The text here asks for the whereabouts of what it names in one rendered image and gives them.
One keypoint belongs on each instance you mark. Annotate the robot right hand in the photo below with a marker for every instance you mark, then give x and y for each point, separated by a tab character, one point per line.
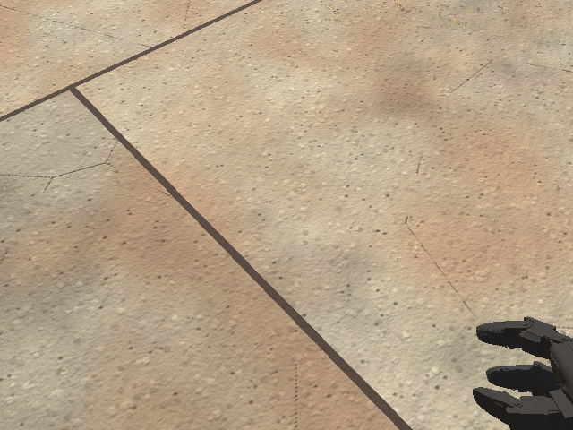
551	406

